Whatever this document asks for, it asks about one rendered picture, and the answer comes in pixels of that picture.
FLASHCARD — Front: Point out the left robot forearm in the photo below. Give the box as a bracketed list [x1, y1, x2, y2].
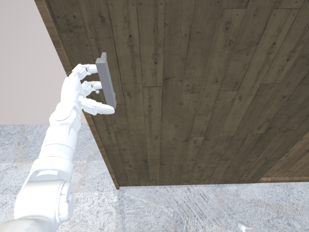
[14, 101, 82, 219]

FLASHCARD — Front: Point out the wardrobe door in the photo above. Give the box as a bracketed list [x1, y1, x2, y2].
[262, 132, 309, 178]
[45, 0, 309, 187]

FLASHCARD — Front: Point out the robot left hand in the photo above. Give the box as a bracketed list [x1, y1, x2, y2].
[61, 64, 115, 115]

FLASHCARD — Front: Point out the handle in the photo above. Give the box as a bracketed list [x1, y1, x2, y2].
[95, 52, 116, 109]

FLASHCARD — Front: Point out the robot left upper arm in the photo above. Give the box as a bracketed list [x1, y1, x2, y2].
[0, 179, 74, 232]

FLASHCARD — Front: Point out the robot right hand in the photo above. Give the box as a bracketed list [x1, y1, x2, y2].
[238, 221, 258, 232]

